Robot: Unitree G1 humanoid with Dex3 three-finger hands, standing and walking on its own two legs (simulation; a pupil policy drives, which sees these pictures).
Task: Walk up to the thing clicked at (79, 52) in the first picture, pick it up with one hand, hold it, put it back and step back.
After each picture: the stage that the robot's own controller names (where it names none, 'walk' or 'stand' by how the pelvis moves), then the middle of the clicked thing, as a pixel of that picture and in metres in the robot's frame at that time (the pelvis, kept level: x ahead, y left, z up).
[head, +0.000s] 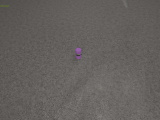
stand; (78, 53) +1.28 +0.06 -0.72
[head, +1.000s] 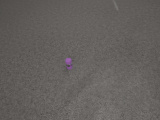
walk; (69, 63) +1.15 +0.26 -0.71
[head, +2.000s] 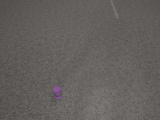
walk; (57, 92) +0.71 +0.26 -0.71
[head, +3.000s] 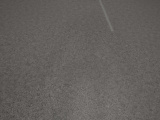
walk; out of the picture +0.41 +0.16 -0.71
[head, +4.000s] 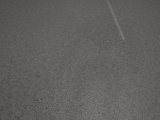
stand; out of the picture +0.33 +0.16 -0.72
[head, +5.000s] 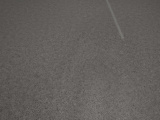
stand; out of the picture +0.32 +0.17 -0.73
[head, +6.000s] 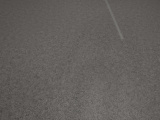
stand; out of the picture +0.33 +0.18 -0.73
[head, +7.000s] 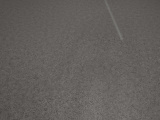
stand; out of the picture +0.32 +0.19 -0.73
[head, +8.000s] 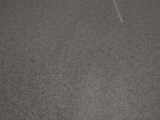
go down; out of the picture +0.34 +0.18 -0.71
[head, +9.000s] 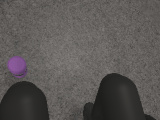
go down; (18, 67) +0.41 +0.20 -0.28
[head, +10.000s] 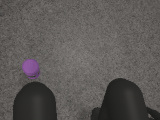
close in; (31, 69) +0.41 +0.19 -0.30
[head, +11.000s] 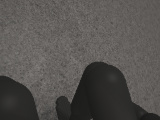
close in; out of the picture +0.40 +0.24 -0.22
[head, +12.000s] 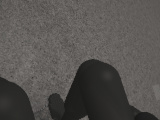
close; out of the picture +0.40 +0.25 -0.22
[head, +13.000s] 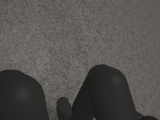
lift; out of the picture +0.34 +0.22 -0.21
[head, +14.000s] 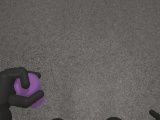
lift; (31, 91) +0.32 +0.18 +0.00
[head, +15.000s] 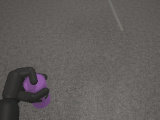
hold; (38, 91) +0.33 +0.16 +0.02
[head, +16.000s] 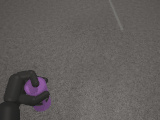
hold; (39, 95) +0.32 +0.17 +0.00
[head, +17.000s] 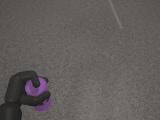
crouch; (39, 95) +0.32 +0.16 +0.00
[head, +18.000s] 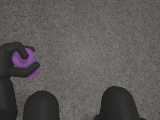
crouch; (27, 64) +0.41 +0.18 -0.10
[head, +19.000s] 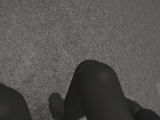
lower; out of the picture +0.42 +0.27 -0.23
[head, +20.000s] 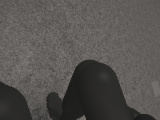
lower; out of the picture +0.42 +0.27 -0.23
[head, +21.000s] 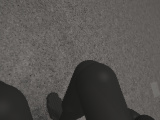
lower; out of the picture +0.41 +0.27 -0.23
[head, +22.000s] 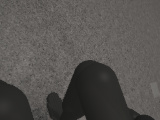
lower; out of the picture +0.41 +0.27 -0.23
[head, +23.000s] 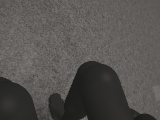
loosen; out of the picture +0.40 +0.25 -0.23
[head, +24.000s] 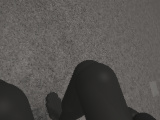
withdraw; out of the picture +0.39 +0.25 -0.23
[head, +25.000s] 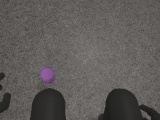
walk; (48, 76) +0.43 +0.18 -0.38
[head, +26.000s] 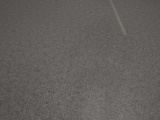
stand; out of the picture +0.35 +0.15 -0.66
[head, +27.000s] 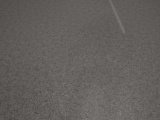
stand; out of the picture +0.36 +0.16 -0.66
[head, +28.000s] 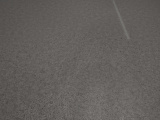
stand; out of the picture +0.36 +0.14 -0.71
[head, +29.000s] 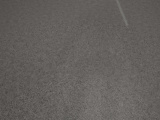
walk; out of the picture +0.39 +0.13 -0.70
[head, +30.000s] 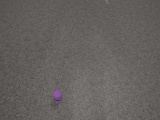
walk; (57, 96) +0.55 +0.16 -0.70
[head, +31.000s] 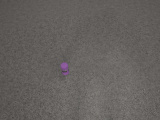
walk; (64, 68) +0.86 +0.22 -0.70
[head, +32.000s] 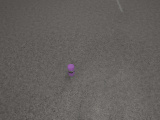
stand; (71, 69) +1.01 +0.14 -0.71
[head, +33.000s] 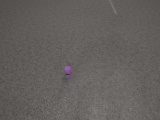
stand; (67, 71) +1.02 +0.16 -0.72
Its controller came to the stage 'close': yes
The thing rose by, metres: 0.71
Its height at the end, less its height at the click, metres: +0.00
